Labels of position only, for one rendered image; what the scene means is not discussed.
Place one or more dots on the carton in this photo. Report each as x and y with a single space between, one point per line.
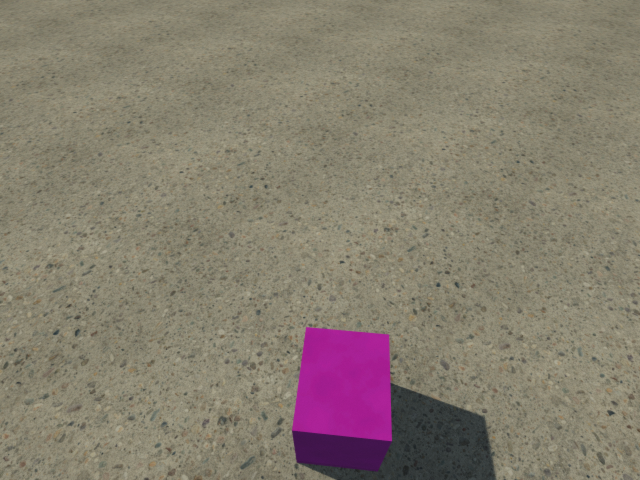
342 414

